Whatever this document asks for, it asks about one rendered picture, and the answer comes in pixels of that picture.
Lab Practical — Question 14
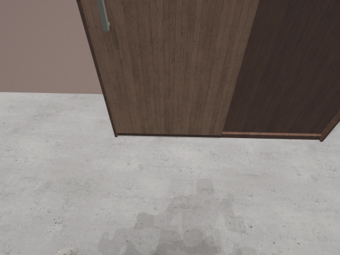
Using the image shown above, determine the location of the wardrobe door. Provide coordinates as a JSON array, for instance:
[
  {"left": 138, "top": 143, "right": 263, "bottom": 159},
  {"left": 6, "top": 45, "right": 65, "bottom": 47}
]
[
  {"left": 223, "top": 0, "right": 340, "bottom": 133},
  {"left": 81, "top": 0, "right": 259, "bottom": 135}
]

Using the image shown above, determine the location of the handle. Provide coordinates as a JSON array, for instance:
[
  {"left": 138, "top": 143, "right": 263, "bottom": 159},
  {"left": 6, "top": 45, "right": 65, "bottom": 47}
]
[{"left": 97, "top": 0, "right": 110, "bottom": 31}]

